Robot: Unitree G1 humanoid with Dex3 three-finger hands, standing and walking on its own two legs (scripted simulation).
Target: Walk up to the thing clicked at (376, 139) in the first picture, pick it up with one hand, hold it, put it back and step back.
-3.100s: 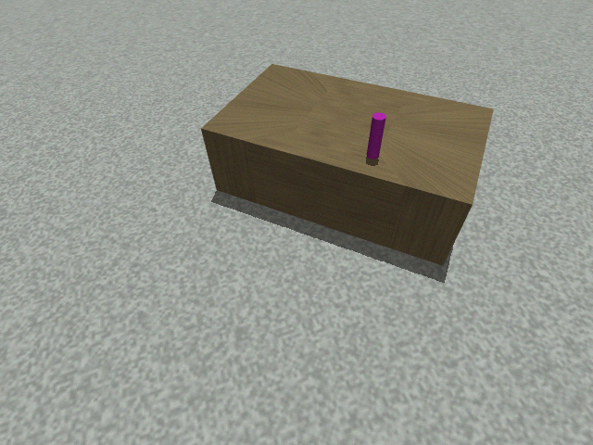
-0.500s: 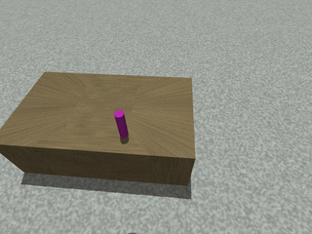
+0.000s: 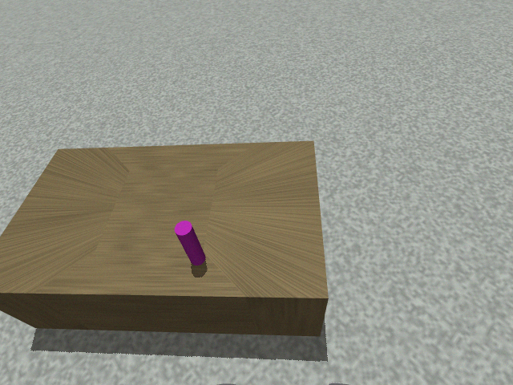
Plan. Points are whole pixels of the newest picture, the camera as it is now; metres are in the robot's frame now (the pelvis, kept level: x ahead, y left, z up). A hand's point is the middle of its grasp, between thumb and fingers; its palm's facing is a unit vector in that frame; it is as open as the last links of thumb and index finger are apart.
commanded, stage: walk up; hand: left
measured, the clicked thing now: (191, 244) +0.55 +0.24 -0.31
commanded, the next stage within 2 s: stand in 1.46 s
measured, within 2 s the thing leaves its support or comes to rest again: neither
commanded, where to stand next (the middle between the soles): +0.11 +0.03 m, yaw +1 degrees
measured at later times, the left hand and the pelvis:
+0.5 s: hand out of the picture +0.11 +0.29 -0.15, palm faces +0.01 -0.94 -0.33, open 7.4 cm; pelvis +0.04 +0.03 +0.01, yaw +2 degrees
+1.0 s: hand out of the picture +0.13 +0.29 -0.13, palm faces +0.03 -0.94 -0.35, open 7.4 cm; pelvis +0.05 +0.03 +0.03, yaw +2 degrees
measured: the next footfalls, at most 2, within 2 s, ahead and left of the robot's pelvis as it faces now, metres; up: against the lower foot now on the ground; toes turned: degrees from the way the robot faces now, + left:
left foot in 0.18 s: +0.11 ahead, +0.16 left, +0.00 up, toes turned +2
